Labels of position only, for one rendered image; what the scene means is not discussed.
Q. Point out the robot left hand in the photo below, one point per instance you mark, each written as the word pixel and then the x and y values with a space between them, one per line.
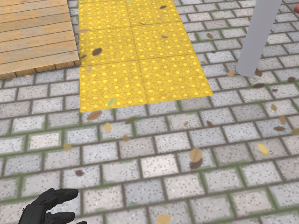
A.
pixel 35 213

